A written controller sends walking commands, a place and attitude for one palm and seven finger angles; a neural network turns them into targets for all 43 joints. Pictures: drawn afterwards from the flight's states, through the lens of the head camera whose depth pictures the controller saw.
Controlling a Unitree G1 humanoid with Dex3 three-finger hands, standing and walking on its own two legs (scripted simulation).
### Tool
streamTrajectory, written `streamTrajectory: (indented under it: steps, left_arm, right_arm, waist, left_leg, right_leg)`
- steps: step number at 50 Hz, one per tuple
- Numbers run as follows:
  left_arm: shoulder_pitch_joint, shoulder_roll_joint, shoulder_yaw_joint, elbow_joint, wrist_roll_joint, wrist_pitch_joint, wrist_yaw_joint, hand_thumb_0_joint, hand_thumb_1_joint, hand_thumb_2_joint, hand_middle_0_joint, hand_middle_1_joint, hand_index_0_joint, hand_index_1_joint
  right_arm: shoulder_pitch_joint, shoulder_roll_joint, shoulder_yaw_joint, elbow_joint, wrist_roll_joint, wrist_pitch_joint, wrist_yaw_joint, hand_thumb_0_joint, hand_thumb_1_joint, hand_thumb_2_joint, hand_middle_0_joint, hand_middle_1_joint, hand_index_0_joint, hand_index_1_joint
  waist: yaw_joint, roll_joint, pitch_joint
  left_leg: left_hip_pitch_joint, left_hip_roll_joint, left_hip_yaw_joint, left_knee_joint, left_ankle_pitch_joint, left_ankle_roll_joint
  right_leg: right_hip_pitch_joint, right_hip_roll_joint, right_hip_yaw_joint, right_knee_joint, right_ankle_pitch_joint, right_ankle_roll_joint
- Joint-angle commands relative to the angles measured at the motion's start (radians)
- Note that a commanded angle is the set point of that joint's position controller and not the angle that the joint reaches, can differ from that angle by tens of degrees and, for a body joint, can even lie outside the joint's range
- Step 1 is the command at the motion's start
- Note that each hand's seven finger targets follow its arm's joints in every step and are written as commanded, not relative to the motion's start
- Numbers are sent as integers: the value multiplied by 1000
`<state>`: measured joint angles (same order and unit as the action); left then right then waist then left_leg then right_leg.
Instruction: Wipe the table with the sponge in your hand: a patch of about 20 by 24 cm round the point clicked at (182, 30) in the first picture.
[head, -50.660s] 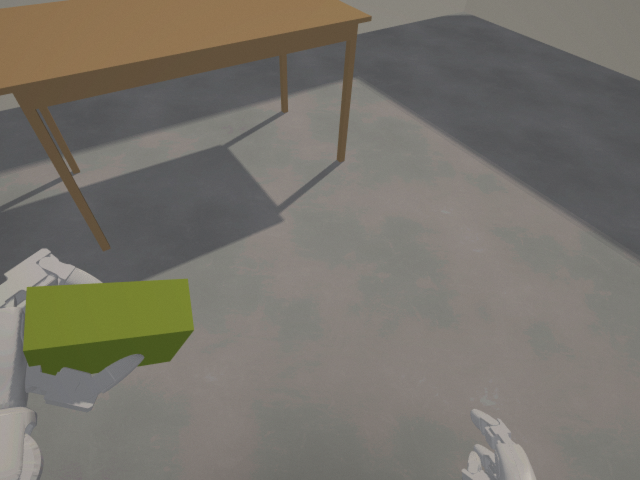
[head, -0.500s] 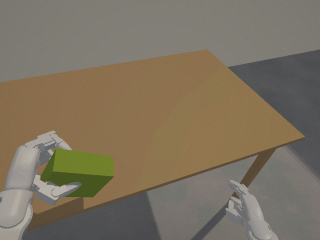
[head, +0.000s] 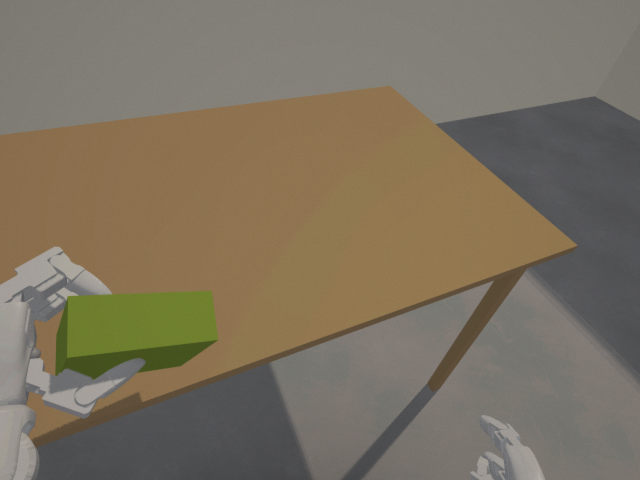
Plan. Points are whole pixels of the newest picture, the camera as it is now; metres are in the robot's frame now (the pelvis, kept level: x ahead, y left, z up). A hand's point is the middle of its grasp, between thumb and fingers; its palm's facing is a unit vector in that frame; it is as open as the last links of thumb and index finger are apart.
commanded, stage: step back with the hand held close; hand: left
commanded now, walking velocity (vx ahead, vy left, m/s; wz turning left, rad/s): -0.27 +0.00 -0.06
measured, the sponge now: (156, 335) +0.24 +0.19 +0.11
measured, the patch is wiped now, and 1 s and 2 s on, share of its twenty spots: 1.00 1.00 1.00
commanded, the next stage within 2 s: stop stepping back and stand still in 0.62 s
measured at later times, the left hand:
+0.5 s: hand (37, 459) +0.11 +0.21 +0.18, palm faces +0.28 -0.88 -0.39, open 9.4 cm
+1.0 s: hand out of the picture -0.06 +0.25 +0.18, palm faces +0.40 -0.85 -0.34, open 9.4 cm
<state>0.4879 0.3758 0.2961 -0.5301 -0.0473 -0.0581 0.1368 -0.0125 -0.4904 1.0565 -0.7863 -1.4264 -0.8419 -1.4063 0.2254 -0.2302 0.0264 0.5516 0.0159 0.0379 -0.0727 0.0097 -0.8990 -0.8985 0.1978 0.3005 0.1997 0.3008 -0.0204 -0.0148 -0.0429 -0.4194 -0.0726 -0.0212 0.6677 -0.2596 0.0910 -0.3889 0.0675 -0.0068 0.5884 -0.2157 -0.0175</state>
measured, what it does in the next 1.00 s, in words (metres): walks backwards: right foot, then left foot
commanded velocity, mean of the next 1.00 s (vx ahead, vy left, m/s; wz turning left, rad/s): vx -0.15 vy -0.03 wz -0.03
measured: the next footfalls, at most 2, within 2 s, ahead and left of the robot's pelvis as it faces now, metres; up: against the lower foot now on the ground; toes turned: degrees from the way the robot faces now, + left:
right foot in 0.14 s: -0.04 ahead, -0.13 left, +0.00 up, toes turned +3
left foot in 0.66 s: -0.14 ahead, +0.14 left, +0.00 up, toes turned +3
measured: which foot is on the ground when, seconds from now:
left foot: down 0.00-0.42, up 0.44-0.64, down 0.66-0.98, up 1.00-1.00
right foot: down 0.00-0.00, up 0.02-0.12, down 0.14-0.68, up 0.70-0.94, down 0.96-1.00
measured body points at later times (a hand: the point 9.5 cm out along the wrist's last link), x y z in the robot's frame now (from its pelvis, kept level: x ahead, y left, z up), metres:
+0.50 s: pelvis -0.10 -0.02 +0.00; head -0.10 +0.02 +0.45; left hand +0.08 +0.25 +0.20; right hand +0.09 -0.25 -0.05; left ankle +0.00 +0.06 -0.70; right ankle -0.08 -0.14 -0.72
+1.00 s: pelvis -0.27 +0.01 +0.00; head -0.31 +0.03 +0.45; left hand -0.09 +0.30 +0.20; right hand -0.11 -0.20 -0.07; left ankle -0.19 +0.14 -0.71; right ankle -0.23 -0.10 -0.72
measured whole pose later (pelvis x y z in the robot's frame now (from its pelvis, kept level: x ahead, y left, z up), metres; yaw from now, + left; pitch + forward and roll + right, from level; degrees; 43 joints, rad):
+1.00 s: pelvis -0.27 +0.01 +0.00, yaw +0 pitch -2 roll -3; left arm 0.44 0.39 0.33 -0.49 -0.05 -0.09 0.12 -0.01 -0.50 1.07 -0.79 -1.43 -0.85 -1.41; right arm 0.26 -0.17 0.05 0.60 0.01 -0.07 -0.03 0.01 -0.89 -0.90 0.20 0.30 0.20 0.30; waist -0.01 0.02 -0.06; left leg -0.45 0.09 0.00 0.76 -0.41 0.01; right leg -0.29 0.05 -0.06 0.59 -0.26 -0.02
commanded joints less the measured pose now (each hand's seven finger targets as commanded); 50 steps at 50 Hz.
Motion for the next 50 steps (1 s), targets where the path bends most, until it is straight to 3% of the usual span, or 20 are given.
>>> streamTrajectory:
  steps: [1, 3, 7, 13, 15, 19, 21, 22, 23, 24, 27, 32, 34, 36, 37, 39, 44, 47, 49, 50]
  left_arm:
    - [-110, 228, 212, -327, 37, -128, 23, 0, 100, 1300, -1200, -1600, -1200, -1600]
    - [-103, 213, 215, -310, 38, -131, 13, 0, 100, 1300, -1200, -1600, -1200, -1600]
    - [-54, 122, 145, -185, 11, -128, -15, 0, 100, 1300, -1200, -1600, -1200, -1600]
    - [-146, 108, 55, -229, -3, -149, -26, 0, 100, 1300, -1200, -1600, -1200, -1600]
    - [-122, 149, 96, -288, -4, -139, -23, 0, 100, 1300, -1200, -1600, -1200, -1600]
    - [-41, 215, 198, -360, -5, -140, -17, 0, 100, 1300, -1200, -1600, -1200, -1600]
    - [-7, 231, 224, -333, -17, -147, -9, 0, 100, 1300, -1200, -1600, -1200, -1600]
    - [7, 266, 243, -333, -25, -152, 3, 0, 100, 1300, -1200, -1600, -1200, -1600]
    - [-6, 205, 177, -312, -32, -151, 7, 0, 100, 1300, -1200, -1600, -1200, -1600]
    - [-27, 203, 172, -301, -27, -150, 7, 0, 100, 1300, -1200, -1600, -1200, -1600]
    - [-134, 179, 139, -170, -19, -125, -8, 0, 100, 1300, -1200, -1600, -1200, -1600]
    - [-141, 187, 123, -182, -12, -144, 3, 0, 100, 1300, -1200, -1600, -1200, -1600]
    - [-116, 183, 140, -358, -14, -166, 7, 0, 100, 1300, -1200, -1600, -1200, -1600]
    - [-33, 193, 166, -423, -4, -176, 5, 0, 100, 1300, -1200, -1600, -1200, -1600]
    - [-22, 205, 179, -496, -3, -178, 1, 0, 100, 1300, -1200, -1600, -1200, -1600]
    - [-26, 143, 143, -472, -16, -146, 11, 0, 100, 1300, -1200, -1600, -1200, -1600]
    - [-79, 139, 127, -219, -11, -98, 14, 0, 100, 1300, -1200, -1600, -1200, -1600]
    - [-111, 149, 131, -95, 0, -73, 1, 0, 100, 1300, -1200, -1600, -1200, -1600]
    - [-167, 149, 109, -67, 0, -70, -9, 0, 100, 1300, -1200, -1600, -1200, -1600]
    - [-232, 174, 115, -107, -5, -81, -8, 0, 100, 1300, -1200, -1600, -1200, -1600]
  right_arm:
    - [-132, -164, -74, -176, -25, -85, -10, 0, -900, -900, 200, 300, 200, 300]
    - [-120, -150, -80, -171, -31, -94, -6, 0, -900, -900, 200, 300, 200, 300]
    - [-87, -140, -73, -138, -18, -113, 2, 0, -900, -900, 200, 300, 200, 300]
    - [-128, -117, -55, -95, -6, -128, 11, 0, -900, -900, 200, 300, 200, 300]
    - [-143, -123, -70, -121, -2, -123, 17, 0, -900, -900, 200, 300, 200, 300]
    - [-168, -121, -76, -147, -6, -101, 19, 0, -900, -900, 200, 300, 200, 300]
    - [-163, -102, -79, -154, -1, -88, 13, 0, -900, -900, 200, 300, 200, 300]
    - [-128, -97, -87, -136, 4, -83, 9, 0, -900, -900, 200, 300, 200, 300]
    - [-131, -80, -88, -119, 10, -74, 6, 0, -900, -900, 200, 300, 200, 300]
    - [-153, -80, -88, -140, 7, -74, 7, 0, -900, -900, 200, 300, 200, 300]
    - [-172, -60, -41, -148, -9, -59, 9, 0, -900, -900, 200, 300, 200, 300]
    - [-140, -118, -74, -140, -1, -90, -22, 0, -900, -900, 200, 300, 200, 300]
    - [-111, -133, -92, -176, -1, -115, -5, 0, -900, -900, 200, 300, 200, 300]
    - [-80, -104, -90, -167, -24, -161, 14, 0, -900, -900, 200, 300, 200, 300]
    - [-64, -103, -93, -152, -27, -186, 26, 0, -900, -900, 200, 300, 200, 300]
    - [-55, -118, -105, -119, 3, -209, 45, 0, -900, -900, 200, 300, 200, 300]
    - [-102, -122, -67, -109, 4, -195, 32, 0, -900, -900, 200, 300, 200, 300]
    - [-123, -119, -52, -110, 2, -158, 24, 0, -900, -900, 200, 300, 200, 300]
    - [-133, -98, -52, -111, 4, -133, 22, 0, -900, -900, 200, 300, 200, 300]
    - [-137, -93, -58, -117, 15, -138, 23, 0, -900, -900, 200, 300, 200, 300]
  waist:
    - [29, 264, -70]
    - [29, 237, -78]
    - [16, 121, -83]
    - [45, 143, -267]
    - [52, 96, -301]
    - [48, 127, -242]
    - [34, -4, -181]
    - [23, -112, -196]
    - [16, -181, -142]
    - [17, -144, -113]
    - [-4, -59, 9]
    - [2, 39, -85]
    - [20, 272, -211]
    - [24, 278, -297]
    - [11, 276, -298]
    - [7, 199, -228]
    - [0, 253, -54]
    - [17, 158, -36]
    - [19, -105, -19]
    - [11, -286, -48]
  left_leg:
    - [-389, 286, -396, -454, -509, 63]
    - [-343, 302, -402, -461, -426, 65]
    - [-18, 263, -317, -341, -95, 27]
    - [458, 259, -210, -176, 778, -34]
    - [453, 263, -196, -179, 702, -18]
    - [126, 240, -189, -203, 202, -7]
    - [-1, 148, -121, -35, -150, -54]
    - [93, 70, -60, 183, -168, -101]
    - [113, 51, -61, 410, -180, -123]
    - [72, 74, -87, 544, -222, -124]
    - [-41, 144, -80, 391, -217, -112]
    - [76, 144, 2, -231, 37, -93]
    - [295, 364, -204, -240, 590, -1]
    - [452, 401, -226, -166, 905, 48]
    - [451, 396, -253, -188, 836, 51]
    - [376, 378, -169, -202, 633, 33]
    - [7, 320, -160, -374, -356, -15]
    - [-138, 213, -42, -202, -507, -51]
    - [-187, 88, 96, 285, -439, -66]
    - [-189, 58, 80, 594, -301, -75]
  right_leg:
    - [364, -11, 73, 208, -29, 21]
    - [335, 4, 71, 256, -68, 29]
    - [163, 0, 66, -9, -100, 19]
    - [34, -47, 100, -154, 10, 13]
    - [49, -43, 94, -126, -29, 17]
    - [192, -69, 111, -121, 38, 2]
    - [133, -203, 235, -204, 150, -69]
    - [-1, -337, 341, -297, 173, -141]
    - [-125, -439, 382, -349, 195, -200]
    - [-174, -460, 375, -336, 261, -225]
    - [-120, -380, 237, -223, 491, -148]
    - [66, -264, 178, -17, 492, -58]
    - [-109, -77, 45, 195, 26, 33]
    - [-269, -56, 44, 344, -297, 45]
    - [-294, -52, 65, 424, -321, 50]
    - [-245, -63, 71, 410, -245, 47]
    - [63, -35, -19, 82, -189, 34]
    - [236, -2, -102, -95, -115, -11]
    - [156, -139, 29, -226, -109, -106]
    - [66, -316, 294, -348, -189, -180]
